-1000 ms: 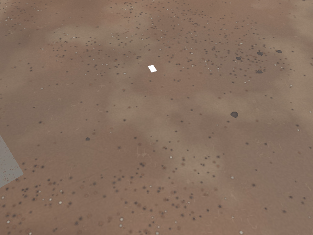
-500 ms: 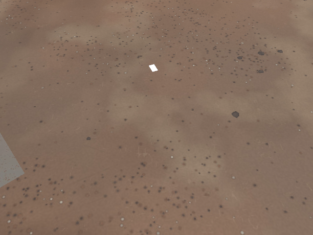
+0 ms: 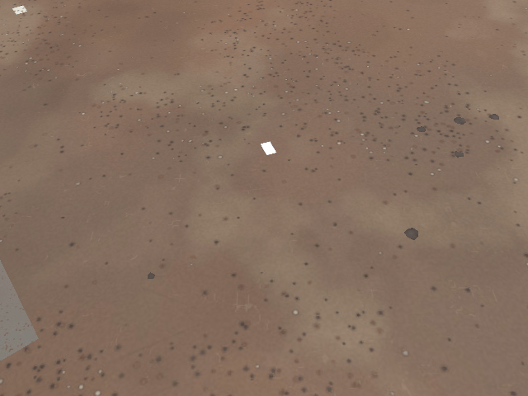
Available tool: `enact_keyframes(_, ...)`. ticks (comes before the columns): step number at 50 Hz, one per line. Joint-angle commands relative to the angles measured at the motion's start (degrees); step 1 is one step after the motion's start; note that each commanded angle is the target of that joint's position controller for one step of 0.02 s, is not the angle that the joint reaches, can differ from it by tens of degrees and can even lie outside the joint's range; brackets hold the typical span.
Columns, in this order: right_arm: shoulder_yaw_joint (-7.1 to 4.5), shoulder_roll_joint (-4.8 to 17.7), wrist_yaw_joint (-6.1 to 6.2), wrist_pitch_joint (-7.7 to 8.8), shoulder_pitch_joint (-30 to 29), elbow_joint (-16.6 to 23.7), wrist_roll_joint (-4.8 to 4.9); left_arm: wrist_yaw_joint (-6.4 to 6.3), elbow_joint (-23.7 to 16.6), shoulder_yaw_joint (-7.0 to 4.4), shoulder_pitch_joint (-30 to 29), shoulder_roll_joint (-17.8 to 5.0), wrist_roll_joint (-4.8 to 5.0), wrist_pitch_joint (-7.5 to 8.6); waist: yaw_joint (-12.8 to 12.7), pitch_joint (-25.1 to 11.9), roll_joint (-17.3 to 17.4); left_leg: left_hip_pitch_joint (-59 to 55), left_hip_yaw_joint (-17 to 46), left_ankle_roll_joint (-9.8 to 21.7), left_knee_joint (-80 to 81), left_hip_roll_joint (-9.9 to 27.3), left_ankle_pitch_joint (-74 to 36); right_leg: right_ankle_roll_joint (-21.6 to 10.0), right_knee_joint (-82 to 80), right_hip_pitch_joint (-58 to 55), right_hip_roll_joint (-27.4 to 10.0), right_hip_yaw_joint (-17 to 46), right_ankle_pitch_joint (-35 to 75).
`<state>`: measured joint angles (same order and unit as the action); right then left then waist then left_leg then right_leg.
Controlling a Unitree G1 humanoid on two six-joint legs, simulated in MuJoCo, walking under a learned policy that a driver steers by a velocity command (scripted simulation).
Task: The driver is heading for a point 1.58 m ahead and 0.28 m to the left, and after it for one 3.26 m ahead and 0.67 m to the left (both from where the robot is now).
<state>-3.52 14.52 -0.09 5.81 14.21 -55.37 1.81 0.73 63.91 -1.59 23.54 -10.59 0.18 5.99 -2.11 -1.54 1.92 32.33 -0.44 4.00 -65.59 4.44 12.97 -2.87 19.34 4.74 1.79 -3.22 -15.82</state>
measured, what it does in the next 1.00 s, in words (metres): walks ahead: left foot, then right foot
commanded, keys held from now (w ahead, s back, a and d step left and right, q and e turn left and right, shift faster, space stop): w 1.00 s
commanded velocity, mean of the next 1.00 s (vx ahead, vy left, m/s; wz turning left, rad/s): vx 0.48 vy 0.00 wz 0.00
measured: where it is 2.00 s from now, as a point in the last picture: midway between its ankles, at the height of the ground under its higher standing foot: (286, 220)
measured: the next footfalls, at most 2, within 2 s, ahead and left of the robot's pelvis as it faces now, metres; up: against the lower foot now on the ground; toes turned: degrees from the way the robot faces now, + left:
left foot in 0.30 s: +0.36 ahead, +0.14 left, +0.00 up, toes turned +3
right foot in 0.84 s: +0.67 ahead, -0.10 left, +0.00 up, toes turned -3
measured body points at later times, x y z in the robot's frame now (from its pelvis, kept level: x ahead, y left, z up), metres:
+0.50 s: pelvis +0.28 +0.06 +0.00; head +0.31 +0.07 +0.45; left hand +0.37 +0.33 -0.14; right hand +0.34 -0.20 -0.14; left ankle +0.32 +0.14 -0.74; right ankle +0.28 -0.10 -0.65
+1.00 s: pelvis +0.58 -0.01 -0.01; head +0.61 -0.02 +0.44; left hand +0.67 +0.25 -0.13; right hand +0.63 -0.28 -0.15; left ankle +0.49 +0.14 -0.65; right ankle +0.63 -0.09 -0.74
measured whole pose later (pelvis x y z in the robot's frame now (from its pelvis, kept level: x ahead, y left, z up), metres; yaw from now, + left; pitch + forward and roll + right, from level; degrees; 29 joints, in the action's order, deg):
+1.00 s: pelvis +0.58 -0.01 -0.01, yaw +0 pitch +2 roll +0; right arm -3.1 15.2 0.1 5.6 15.5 -55.4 1.5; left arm 1.8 52.7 -3.4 11.4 -13.7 -0.2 6.1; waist -0.2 1.4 1.7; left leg 25.3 1.3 3.4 -67.8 3.2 19.7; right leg -3.7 25.3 18.8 1.9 -4.1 -8.4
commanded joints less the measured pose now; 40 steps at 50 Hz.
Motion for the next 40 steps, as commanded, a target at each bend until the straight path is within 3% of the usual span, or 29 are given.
enact_keyframes(1, -0.46, 1.6, -0.58, -0.09, -3.2, 3.6, -0.54, -0.85, -1.9, -0.44, 2.7, -6.9, -0.38, -0.09, 0.7, 7.4, -5.5, 13.6, 0.6, -1.5, 5.5, 3.2, -5.7, -7.5, -12.0, -3.5, -13.8, 11.7, 17.3)
enact_keyframes(5, 0.81, 0.0, -1.04, 0.01, -15.4, 8.3, -0.46, -1.98, -3.3, -0.78, 3.5, -9.3, -0.36, -0.51, -1.5, 9.4, -5.6, 9.0, -2.1, -2.8, 23.8, 0.7, -14.1, -7.4, -14.5, 0.6, -12.4, 7.4, 17.8)
enact_keyframes(7, 1.01, 0.5, -1.58, 0.06, -18.7, 9.6, -0.18, -2.11, -2.9, -1.11, 5.6, -9.9, 0.17, -0.5, -2.1, 10.1, -6.0, 6.8, -2.8, -2.5, 28.6, -0.4, -15.9, -7.5, -15.1, -0.6, -13.3, 6.6, 17.1)
enact_keyframes(10, 0.96, 1.7, -2.52, 0.39, -21.4, 11.3, 0.03, -2.18, -2.5, -1.6, 6.4, -9.8, 0.83, -0.82, -1.2, 10.7, -6.2, 6.4, -1.8, -0.3, 33.6, -1.0, -14.9, -6.7, -12.8, -6.9, -15.8, 5.7, 21.7)
enact_keyframes(12, 0.07, 3.8, -2.88, 0.7, -18.4, 11.2, -0.06, -2.18, -3.0, -2.18, 5.0, -11.1, 0.54, -1.3, 1.7, 7.0, -7.7, 0.4, -2.7, 1.6, 34.7, -3.1, -11.6, -5.5, -6.9, -10.9, -16.6, 4.8, 36.9)
enact_keyframes(13, -0.85, 5.6, -2.75, 0.69, -13.7, 10.1, -0.05, -2.17, -3.3, -2.51, 4.2, -11.9, 0.23, -1.73, 4.5, 3.1, -9.2, -6.4, -4.0, 2.7, 33.9, -5.1, -9.8, -4.8, -0.8, -12.0, -16.4, 4.0, 48.0)
enact_keyframes(14, -2.25, 8.0, -2.41, 0.51, -4.0, 7.2, 0.11, -2.1, -3.8, -2.39, 3.2, -11.5, -0.12, -2.28, 9.4, -2.6, -9.4, -18.6, -5.3, 4.2, 34.1, -7.1, -9.2, -3.4, 10.6, -9.5, -14.2, 2.1, 54.3)
enact_keyframes(15, -3.39, 11.1, -1.84, 0.18, 6.4, 4.7, -0.24, -1.89, -5.1, -1.72, 2.4, -10.3, -0.61, -2.35, 13.5, -9.5, -7.1, -36.7, 2.7, 7.1, 32.2, -0.2, -8.0, -1.7, 26.9, 3.1, -11.9, 1.3, 43.0)
enact_keyframes(16, -4.46, 16.2, -1.79, -0.03, 13.0, 2.8, -1.73, -0.99, -5.9, 0.54, 10.2, -1.6, -0.22, -1.16, 9.3, -20.6, 9.0, -57.4, 33.3, 17.1, 38.9, 15.9, 7.8, 2.0, 51.5, 25.3, -0.4, 2.0, 6.8)
enact_keyframes(17, -2.95, 11.8, -1.88, -0.07, 11.9, 2.7, -1.73, -0.48, -5.1, 0.16, 8.2, -3.7, 1.0, 0.89, 10.0, -22.6, 10.1, -57.2, 47.1, 17.0, 49.3, 17.9, 11.1, 0.8, 60.4, 31.8, 1.3, 11.7, -14.7)
enact_keyframes(18, -2.04, 8.9, -1.88, 0.23, 5.9, 3.2, -1.17, -0.32, -7.7, -1.15, 1.7, -8.2, 2.64, 1.9, 8.5, -11.9, 8.3, -49.0, 37.8, 13.3, 49.9, 16.0, 9.5, -0.3, 63.2, 37.4, -2.3, 10.7, -12.2)
enact_keyframes(19, -1.27, 6.6, -1.94, 0.51, 0.0, 4.6, -1.07, -0.76, -9.0, -1.33, -2.6, -9.4, 2.72, 2.3, 6.6, -6.1, 2.5, -38.4, 28.7, 11.3, 51.0, 14.1, 2.8, -0.9, 60.9, 36.1, -5.7, 9.0, -6.6)
enact_keyframes(20, -0.81, 5.1, -2.26, 0.87, -3.6, 4.9, -1.66, -1.4, -9.3, -1.87, -4.4, -9.3, 1.94, 2.04, 4.4, -2.8, -1.0, -29.3, 22.2, 10.1, 52.5, 12.0, -2.9, -0.9, 57.0, 33.0, -8.1, 8.1, -2.5)
enact_keyframes(21, -0.35, 3.6, -2.55, 1.23, -5.3, 4.7, -2.23, -1.79, -9.1, -2.25, -3.1, -8.4, 1.34, 1.09, 2.0, -1.4, -0.1, -23.4, 17.3, 9.1, 54.2, 9.7, -5.6, -1.1, 54.1, 28.8, -10.0, 8.4, -0.3)
enact_keyframes(23, -0.2, 3.1, -2.68, 1.37, -4.4, 3.4, -2.21, -2.02, -8.8, -2.16, -0.9, -5.9, 1.18, -0.6, 0.2, -0.1, 1.9, -18.2, 12.9, 9.8, 57.1, 7.9, -6.6, -0.9, 50.3, 25.7, -11.0, 7.8, 0.5)
enact_keyframes(26, -0.67, 5.8, -1.38, 1.44, -1.1, 1.9, -2.13, -2.27, -11.3, -2.63, -6.7, -6.9, 0.48, -1.43, 0.4, 3.3, 1.2, -17.1, 9.6, 10.7, 60.0, 7.6, -8.3, 1.0, 42.6, 31.4, -12.1, 6.9, 6.2)
enact_keyframes(29, -0.82, 6.8, -0.16, 0.89, 2.3, 1.2, -1.88, -1.91, -13.6, -2.74, -13.6, -7.0, 0.03, -1.01, 2.3, 4.4, 0.5, -20.8, 7.5, 9.6, 60.4, 7.1, -10.4, 2.2, 31.2, 35.9, -11.7, 6.3, 15.9)
enact_keyframes(32, -0.89, 7.6, 0.36, 0.51, 5.3, 0.6, -1.31, -1.18, -15.3, -2.21, -20.1, -5.9, 0.38, -0.48, 4.4, 5.0, 0.7, -22.7, 4.4, 8.0, 60.3, 5.8, -11.2, 2.4, 20.2, 33.6, -9.3, 3.9, 22.6)
enact_keyframes(36, -1.17, 8.1, 0.51, -0.35, 9.7, -1.2, -0.82, 0.14, -17.6, -1.66, -26.7, -6.0, 0.99, -0.13, 6.6, 6.7, 0.8, -30.0, 4.1, 7.7, 57.7, 8.1, -11.2, 2.0, 13.2, 34.3, -7.6, 3.2, 21.0)
enact_keyframes(38, -1.51, 8.5, 0.69, -0.99, 10.4, -1.7, -0.7, 0.9, -18.8, -1.7, -27.9, -6.8, 1.1, 0.23, 6.2, 6.8, 1.2, -34.2, 4.7, 7.1, 55.1, 10.1, -13.3, 0.6, 11.1, 34.6, -7.2, 3.5, 17.0)
enact_keyframes(40, -1.9, 9.3, 0.84, -1.59, 9.1, -1.5, -0.67, 1.31, -18.7, -2.31, -25.0, -8.5, 1.18, 0.58, 3.8, 4.9, 2.6, -36.4, 4.8, 5.9, 51.1, 11.0, -22.0, -1.0, 9.6, 29.3, -5.5, 2.4, 12.5)
Over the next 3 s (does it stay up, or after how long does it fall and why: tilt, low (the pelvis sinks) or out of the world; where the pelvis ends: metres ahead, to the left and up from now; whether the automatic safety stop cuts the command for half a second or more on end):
stays up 1.63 0.14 -0.02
